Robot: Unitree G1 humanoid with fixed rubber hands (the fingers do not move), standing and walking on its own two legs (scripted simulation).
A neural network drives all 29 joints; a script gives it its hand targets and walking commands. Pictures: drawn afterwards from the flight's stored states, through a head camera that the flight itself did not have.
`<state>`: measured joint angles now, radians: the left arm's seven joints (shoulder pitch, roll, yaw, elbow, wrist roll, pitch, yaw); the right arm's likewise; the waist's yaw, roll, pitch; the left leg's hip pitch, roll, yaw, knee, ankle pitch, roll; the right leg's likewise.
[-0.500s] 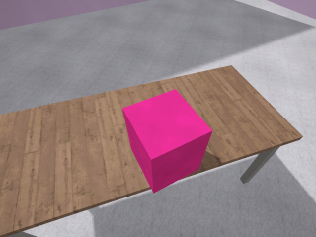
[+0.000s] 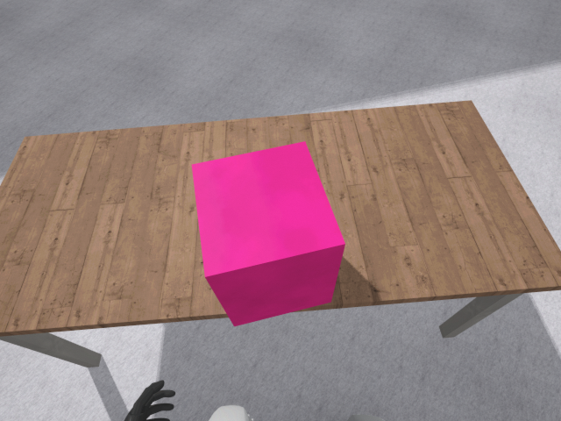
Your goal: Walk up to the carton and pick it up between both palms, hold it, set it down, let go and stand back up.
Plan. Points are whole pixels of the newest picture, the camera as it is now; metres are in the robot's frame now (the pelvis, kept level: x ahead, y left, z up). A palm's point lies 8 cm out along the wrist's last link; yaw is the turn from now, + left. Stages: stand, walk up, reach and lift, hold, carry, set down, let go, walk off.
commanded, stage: walk up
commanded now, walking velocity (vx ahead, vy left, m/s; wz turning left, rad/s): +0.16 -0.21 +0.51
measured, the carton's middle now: (267, 239) +0.42 +0.04 -0.09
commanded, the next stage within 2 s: none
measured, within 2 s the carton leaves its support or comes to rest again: neither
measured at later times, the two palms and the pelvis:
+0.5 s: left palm out of the picture +0.00 +0.17 -0.15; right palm (436, 321) +0.26 -0.24 -0.12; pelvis +0.08 -0.05 -0.01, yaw +12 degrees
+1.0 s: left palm out of the picture -0.01 +0.20 -0.10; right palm (461, 350) +0.22 -0.27 -0.14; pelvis +0.08 -0.05 +0.01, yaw +16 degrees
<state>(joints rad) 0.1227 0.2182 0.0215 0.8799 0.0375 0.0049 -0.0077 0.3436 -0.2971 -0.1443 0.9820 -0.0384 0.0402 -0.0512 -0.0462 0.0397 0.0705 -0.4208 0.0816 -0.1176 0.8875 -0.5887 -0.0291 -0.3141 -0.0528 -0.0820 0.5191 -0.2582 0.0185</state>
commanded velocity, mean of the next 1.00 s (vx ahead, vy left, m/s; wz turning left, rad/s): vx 0.02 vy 0.06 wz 0.26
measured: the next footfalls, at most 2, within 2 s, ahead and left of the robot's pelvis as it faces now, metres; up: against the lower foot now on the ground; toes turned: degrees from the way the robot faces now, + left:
left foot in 0.38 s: +0.11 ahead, +0.03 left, +0.00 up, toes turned +17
right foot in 0.72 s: +0.16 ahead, -0.17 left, +0.00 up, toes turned +3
